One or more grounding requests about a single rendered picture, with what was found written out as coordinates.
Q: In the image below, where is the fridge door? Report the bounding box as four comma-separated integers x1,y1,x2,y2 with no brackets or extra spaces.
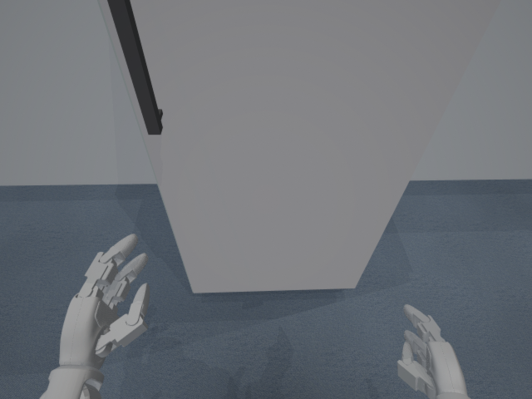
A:
99,0,501,293

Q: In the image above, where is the robot right hand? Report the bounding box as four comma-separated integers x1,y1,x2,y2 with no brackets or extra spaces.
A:
397,304,468,399

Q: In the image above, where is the left robot forearm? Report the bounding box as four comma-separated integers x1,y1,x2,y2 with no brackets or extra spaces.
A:
39,365,104,399

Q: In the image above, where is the robot left hand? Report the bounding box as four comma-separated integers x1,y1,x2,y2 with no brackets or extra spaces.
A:
59,234,150,370

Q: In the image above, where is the handle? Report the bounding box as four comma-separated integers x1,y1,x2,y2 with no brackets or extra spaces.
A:
107,0,163,135

